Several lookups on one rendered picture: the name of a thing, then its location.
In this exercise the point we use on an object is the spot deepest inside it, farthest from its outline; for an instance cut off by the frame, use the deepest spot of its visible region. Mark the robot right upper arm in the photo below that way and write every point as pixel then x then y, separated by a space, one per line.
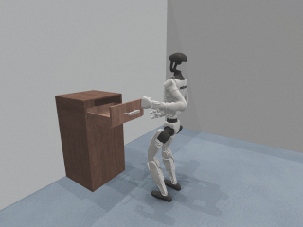
pixel 186 94

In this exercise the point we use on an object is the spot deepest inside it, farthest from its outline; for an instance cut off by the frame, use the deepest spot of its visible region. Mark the robot left upper arm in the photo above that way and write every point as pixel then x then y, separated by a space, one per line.
pixel 170 86

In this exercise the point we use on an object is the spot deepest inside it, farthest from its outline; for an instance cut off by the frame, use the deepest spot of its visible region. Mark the robot right thigh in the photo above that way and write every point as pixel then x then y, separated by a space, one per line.
pixel 165 152

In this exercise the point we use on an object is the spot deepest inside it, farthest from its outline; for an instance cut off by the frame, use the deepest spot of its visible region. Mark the left robot hand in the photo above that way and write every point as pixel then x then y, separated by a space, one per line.
pixel 146 102

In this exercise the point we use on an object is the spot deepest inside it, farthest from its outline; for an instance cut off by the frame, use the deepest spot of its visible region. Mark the robot torso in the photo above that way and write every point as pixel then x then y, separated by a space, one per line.
pixel 172 122

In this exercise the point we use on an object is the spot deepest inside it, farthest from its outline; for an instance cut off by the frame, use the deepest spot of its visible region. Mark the cabinet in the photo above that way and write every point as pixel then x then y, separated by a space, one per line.
pixel 93 155

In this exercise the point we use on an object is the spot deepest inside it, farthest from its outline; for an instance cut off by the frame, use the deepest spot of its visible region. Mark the right robot hand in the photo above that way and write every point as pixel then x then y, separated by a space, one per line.
pixel 157 113

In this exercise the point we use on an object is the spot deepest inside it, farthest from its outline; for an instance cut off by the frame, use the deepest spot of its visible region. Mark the handle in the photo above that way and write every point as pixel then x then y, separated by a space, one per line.
pixel 133 112

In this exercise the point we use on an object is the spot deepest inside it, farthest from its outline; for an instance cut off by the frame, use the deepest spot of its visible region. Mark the drawer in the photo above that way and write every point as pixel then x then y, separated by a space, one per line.
pixel 113 114

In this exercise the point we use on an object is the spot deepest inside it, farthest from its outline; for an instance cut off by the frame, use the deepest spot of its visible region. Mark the robot left forearm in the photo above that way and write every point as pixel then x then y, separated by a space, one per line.
pixel 171 107

